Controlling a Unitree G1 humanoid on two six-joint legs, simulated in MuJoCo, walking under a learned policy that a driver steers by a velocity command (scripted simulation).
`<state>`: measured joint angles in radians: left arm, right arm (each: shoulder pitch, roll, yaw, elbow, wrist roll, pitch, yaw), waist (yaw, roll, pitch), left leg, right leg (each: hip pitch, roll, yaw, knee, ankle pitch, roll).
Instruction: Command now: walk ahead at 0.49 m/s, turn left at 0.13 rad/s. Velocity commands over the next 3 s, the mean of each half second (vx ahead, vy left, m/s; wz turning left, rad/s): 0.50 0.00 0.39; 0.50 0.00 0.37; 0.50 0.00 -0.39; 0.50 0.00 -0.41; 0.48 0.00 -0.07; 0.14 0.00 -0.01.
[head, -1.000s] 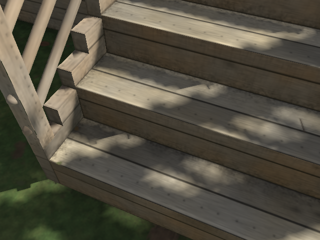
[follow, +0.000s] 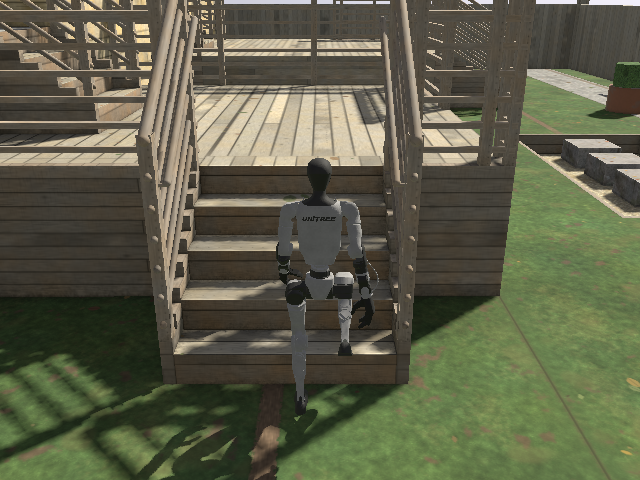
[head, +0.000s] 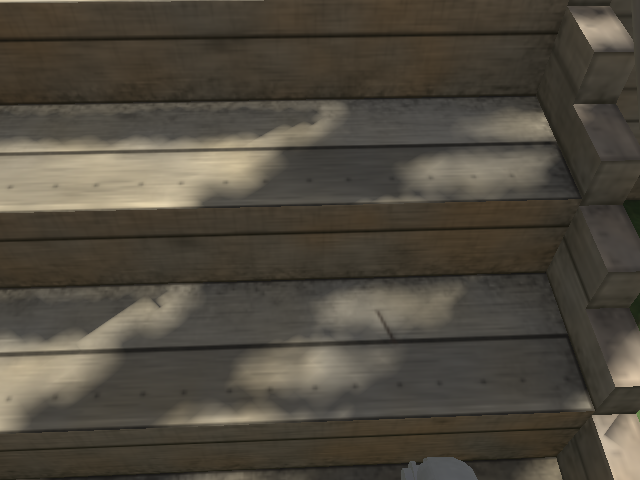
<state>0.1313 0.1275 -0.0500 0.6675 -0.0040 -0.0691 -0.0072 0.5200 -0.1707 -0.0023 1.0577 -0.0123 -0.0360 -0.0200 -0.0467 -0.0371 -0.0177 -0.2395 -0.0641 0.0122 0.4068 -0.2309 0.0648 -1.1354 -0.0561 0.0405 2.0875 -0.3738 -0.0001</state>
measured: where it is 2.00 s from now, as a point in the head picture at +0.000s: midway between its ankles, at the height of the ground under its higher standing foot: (155, 8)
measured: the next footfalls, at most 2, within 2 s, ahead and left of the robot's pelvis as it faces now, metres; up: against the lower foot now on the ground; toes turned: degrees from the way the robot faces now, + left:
right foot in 0.22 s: +0.30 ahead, -0.21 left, +0.19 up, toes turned -1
left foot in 0.82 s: +0.55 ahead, +0.21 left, +0.38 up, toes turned +27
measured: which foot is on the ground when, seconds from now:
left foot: down 0.00-0.24, up 0.26-0.80, down 0.82-1.00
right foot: up 0.00-0.20, down 0.22-0.86, up 0.88-1.00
